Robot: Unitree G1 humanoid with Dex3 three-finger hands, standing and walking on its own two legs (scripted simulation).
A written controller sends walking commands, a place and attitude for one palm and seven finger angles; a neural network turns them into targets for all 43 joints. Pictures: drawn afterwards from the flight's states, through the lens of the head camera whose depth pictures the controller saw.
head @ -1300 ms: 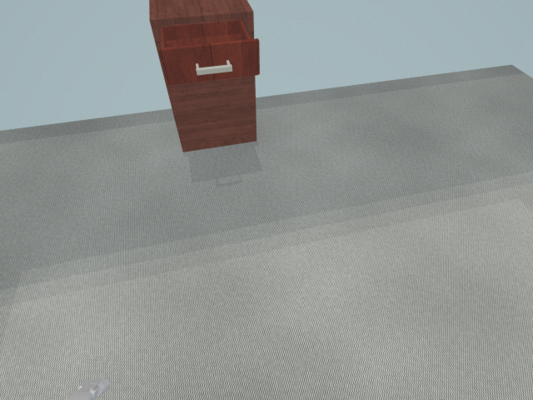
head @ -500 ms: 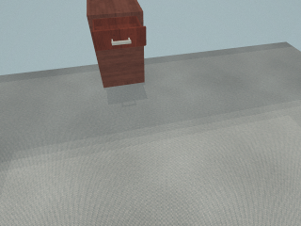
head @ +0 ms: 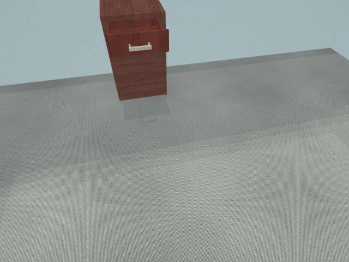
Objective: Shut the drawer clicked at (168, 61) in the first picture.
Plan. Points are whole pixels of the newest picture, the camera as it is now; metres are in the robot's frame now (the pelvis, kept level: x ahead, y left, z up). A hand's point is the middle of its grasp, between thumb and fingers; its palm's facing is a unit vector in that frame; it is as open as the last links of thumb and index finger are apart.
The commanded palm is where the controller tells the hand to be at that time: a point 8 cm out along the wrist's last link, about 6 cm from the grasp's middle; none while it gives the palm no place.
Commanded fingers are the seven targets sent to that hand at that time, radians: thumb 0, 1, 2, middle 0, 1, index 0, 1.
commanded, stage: look at it before walking up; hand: left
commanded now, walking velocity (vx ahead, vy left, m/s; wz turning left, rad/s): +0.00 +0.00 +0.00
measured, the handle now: (139, 46) +1.31 +0.29 -0.16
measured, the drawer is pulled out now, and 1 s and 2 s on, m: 0.22 0.22 0.22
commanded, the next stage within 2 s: walk to a spot facing it in 0.44 s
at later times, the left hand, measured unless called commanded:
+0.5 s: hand out of the picture +0.07 +0.24 -0.16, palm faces -0.03 -0.95 -0.32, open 7.4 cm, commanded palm none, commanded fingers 0.00 0.90 0.90 -0.20 -0.30 -0.20 -0.30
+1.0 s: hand out of the picture +0.08 +0.21 -0.19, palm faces -0.07 -0.99 -0.13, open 7.4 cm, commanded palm none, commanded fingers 0.00 0.90 0.90 -0.20 -0.30 -0.20 -0.30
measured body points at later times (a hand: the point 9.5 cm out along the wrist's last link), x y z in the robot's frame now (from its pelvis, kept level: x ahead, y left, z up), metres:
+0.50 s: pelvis +0.01 +0.00 +0.00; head +0.01 +0.00 +0.45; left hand +0.08 +0.29 -0.13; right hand +0.08 -0.29 -0.14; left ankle +0.00 +0.13 -0.74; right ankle +0.00 -0.11 -0.74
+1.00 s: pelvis +0.10 +0.03 -0.01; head +0.12 +0.06 +0.44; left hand +0.09 +0.26 -0.18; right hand +0.01 -0.18 -0.15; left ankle +0.02 +0.13 -0.74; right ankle +0.07 -0.10 -0.67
